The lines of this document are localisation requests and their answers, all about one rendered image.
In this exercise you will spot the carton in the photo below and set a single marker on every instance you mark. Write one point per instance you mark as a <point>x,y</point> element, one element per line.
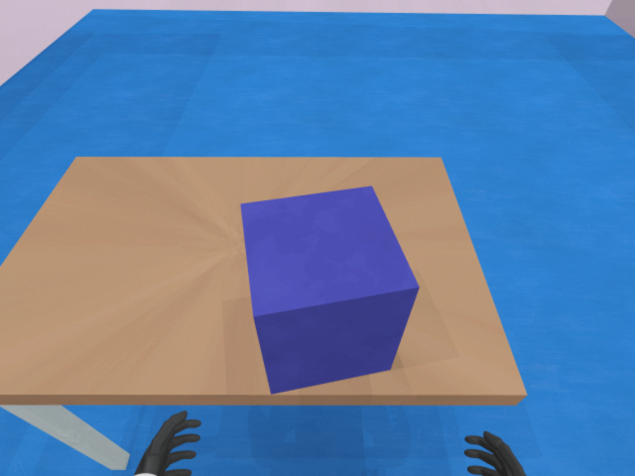
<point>331,288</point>

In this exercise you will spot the robot right hand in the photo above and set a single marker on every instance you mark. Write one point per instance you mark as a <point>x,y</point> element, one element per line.
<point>503,459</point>

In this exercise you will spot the table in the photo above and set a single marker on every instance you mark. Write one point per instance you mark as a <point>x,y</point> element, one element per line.
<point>130,287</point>

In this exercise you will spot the robot left hand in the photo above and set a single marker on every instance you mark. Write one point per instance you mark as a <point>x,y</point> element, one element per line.
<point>157,458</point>

